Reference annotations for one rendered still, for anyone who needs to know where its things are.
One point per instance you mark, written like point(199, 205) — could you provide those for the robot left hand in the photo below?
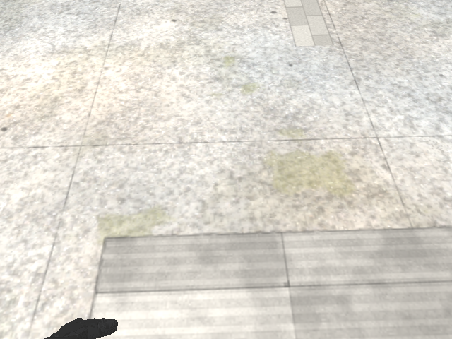
point(86, 329)

